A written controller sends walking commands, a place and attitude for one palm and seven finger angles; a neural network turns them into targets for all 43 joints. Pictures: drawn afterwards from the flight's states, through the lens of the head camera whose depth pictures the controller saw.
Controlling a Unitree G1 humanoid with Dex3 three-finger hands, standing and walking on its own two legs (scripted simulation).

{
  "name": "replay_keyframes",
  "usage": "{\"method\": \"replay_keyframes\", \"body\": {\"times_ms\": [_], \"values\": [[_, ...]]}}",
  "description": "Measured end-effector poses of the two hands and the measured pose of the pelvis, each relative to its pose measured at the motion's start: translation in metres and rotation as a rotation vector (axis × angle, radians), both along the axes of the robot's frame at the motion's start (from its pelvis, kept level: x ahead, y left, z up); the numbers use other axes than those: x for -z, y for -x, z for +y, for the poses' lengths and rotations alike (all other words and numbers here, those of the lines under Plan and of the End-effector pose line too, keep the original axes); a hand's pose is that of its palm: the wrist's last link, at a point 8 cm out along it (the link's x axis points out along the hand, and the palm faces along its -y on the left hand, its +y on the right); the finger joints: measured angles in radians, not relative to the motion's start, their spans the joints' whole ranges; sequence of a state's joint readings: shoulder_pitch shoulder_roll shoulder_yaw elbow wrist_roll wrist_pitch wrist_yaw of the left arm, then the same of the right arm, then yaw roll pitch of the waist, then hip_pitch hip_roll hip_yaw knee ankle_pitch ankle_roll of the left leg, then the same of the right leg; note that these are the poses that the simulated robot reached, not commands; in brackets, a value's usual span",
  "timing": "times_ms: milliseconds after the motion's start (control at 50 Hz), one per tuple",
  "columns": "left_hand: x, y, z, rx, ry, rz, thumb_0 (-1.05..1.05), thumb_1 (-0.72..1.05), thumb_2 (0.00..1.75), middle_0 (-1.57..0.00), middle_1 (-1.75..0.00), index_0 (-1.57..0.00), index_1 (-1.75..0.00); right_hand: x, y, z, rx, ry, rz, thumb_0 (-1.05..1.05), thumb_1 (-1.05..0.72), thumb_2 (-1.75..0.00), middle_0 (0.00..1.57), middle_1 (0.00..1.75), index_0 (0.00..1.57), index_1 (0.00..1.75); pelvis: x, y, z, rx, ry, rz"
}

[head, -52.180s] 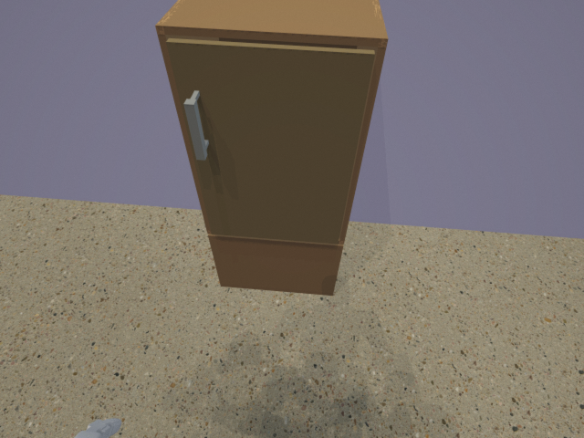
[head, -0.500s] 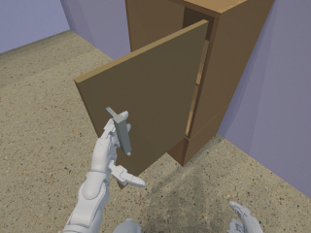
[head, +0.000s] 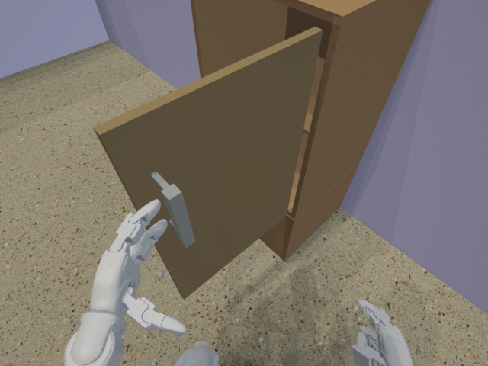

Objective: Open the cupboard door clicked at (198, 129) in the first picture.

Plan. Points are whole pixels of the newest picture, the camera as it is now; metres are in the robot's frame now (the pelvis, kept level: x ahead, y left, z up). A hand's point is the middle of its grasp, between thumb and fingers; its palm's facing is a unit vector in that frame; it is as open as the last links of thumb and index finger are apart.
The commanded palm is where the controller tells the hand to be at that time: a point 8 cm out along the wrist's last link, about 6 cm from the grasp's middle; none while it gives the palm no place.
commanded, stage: slide the hand sideways off the handle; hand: left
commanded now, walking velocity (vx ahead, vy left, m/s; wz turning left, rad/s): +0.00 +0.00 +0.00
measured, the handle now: (173, 211) +0.34 +0.14 +0.08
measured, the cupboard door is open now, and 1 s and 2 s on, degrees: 88 88 88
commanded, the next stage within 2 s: draw the hand back to the body in 0.34 s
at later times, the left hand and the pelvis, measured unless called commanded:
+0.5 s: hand (119, 302) +0.20 +0.19 +0.06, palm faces -0.02 -1.00 -0.02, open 16.3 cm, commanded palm +0.18 +0.24 +0.08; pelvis -0.01 +0.00 -0.01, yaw +1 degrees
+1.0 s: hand (65, 290) +0.19 +0.22 +0.13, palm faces +0.06 -0.99 -0.16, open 16.0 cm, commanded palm +0.16 +0.28 +0.14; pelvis -0.01 +0.02 +0.02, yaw +1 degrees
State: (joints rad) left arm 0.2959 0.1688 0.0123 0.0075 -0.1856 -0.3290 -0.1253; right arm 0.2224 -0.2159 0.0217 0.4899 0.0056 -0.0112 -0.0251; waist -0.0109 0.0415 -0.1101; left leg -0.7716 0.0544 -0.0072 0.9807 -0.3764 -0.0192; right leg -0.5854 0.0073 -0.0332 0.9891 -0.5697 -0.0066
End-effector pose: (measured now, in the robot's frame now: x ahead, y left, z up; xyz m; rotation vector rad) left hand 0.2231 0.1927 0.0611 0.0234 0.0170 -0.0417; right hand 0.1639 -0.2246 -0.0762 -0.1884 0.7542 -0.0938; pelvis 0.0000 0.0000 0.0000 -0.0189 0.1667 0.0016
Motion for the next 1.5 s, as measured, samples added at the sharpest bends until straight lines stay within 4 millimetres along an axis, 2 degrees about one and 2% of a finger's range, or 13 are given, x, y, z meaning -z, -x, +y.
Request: {"method": "replay_keyframes", "body": {"times_ms": [300,420,520,680,840,940,1040,1200,1360,1500], "values": [[-0.004,0.039,0.038,-0.061,-0.032,-0.001,-0.01,-0.50,0.30,-0.17,-0.31,-0.16,-0.31,0.006,-0.006,-0.022,0.007,0.037,-0.035,0.01,-0.90,-0.90,0.21,0.30,0.20,0.30,0.009,0.000,-0.011,-0.021,0.004,0.015],[-0.003,0.044,0.045,-0.030,-0.015,-0.010,-0.01,-0.50,0.30,-0.16,-0.31,-0.15,-0.31,0.007,-0.002,-0.019,0.016,0.043,-0.055,0.01,-0.90,-0.90,0.21,0.30,0.20,0.30,0.012,0.004,-0.008,-0.022,0.011,0.016],[-0.001,0.039,0.047,-0.015,0.003,-0.012,-0.01,-0.50,0.30,-0.15,-0.30,-0.15,-0.30,0.007,0.004,-0.012,0.016,0.046,-0.069,0.01,-0.90,-0.90,0.21,0.30,0.20,0.30,0.013,0.009,-0.001,-0.020,0.020,0.012],[-0.037,0.037,0.056,-0.016,-0.033,-0.069,-0.01,-0.50,0.30,-0.15,-0.30,-0.15,-0.30,-0.006,0.011,0.009,0.031,0.009,-0.095,0.01,-0.90,-0.90,0.21,0.30,0.20,0.30,0.002,0.009,0.009,-0.013,0.023,-0.019],[-0.045,0.048,0.071,-0.048,-0.028,-0.003,-0.01,-0.50,0.30,-0.15,-0.30,-0.15,-0.30,-0.024,0.005,0.023,0.003,0.003,-0.142,0.01,-0.90,-0.90,0.21,0.30,0.20,0.30,-0.009,0.008,0.018,-0.019,0.027,-0.050],[-0.064,0.054,0.075,-0.043,-0.046,-0.057,-0.01,-0.48,0.31,-0.15,-0.30,-0.15,-0.30,-0.035,-0.003,0.028,-0.026,0.013,-0.180,0.01,-0.90,-0.90,0.21,0.30,0.20,0.30,-0.013,0.008,0.021,-0.025,0.029,-0.069],[-0.083,0.056,0.085,-0.174,-0.191,-0.048,-0.01,-0.39,0.34,-0.16,-0.30,-0.16,-0.30,-0.045,-0.010,0.033,-0.032,0.026,-0.181,0.01,-0.90,-0.90,0.21,0.30,0.20,0.30,-0.023,0.006,0.022,-0.020,0.023,-0.096],[-0.097,0.060,0.099,-0.354,-0.321,0.031,-0.01,-0.15,0.44,-0.17,-0.30,-0.17,-0.30,-0.053,-0.018,0.039,-0.042,0.031,-0.142,0.01,-0.90,-0.90,0.21,0.30,0.20,0.30,-0.041,-0.005,0.025,-0.013,0.007,-0.139],[-0.129,0.048,0.110,-0.427,-0.384,-0.034,0.00,0.12,0.56,-0.18,-0.30,-0.18,-0.31,-0.058,-0.029,0.036,-0.048,0.032,-0.116,0.01,-0.90,-0.90,0.21,0.30,0.20,0.30,-0.052,-0.020,0.024,-0.005,-0.009,-0.177],[-0.147,0.037,0.112,-0.451,-0.416,-0.065,0.00,0.36,0.66,-0.19,-0.30,-0.19,-0.31,-0.062,-0.041,0.027,-0.040,0.025,-0.111,0.01,-0.90,-0.90,0.21,0.30,0.20,0.30,-0.058,-0.030,0.019,0.007,-0.020,-0.195]]}}
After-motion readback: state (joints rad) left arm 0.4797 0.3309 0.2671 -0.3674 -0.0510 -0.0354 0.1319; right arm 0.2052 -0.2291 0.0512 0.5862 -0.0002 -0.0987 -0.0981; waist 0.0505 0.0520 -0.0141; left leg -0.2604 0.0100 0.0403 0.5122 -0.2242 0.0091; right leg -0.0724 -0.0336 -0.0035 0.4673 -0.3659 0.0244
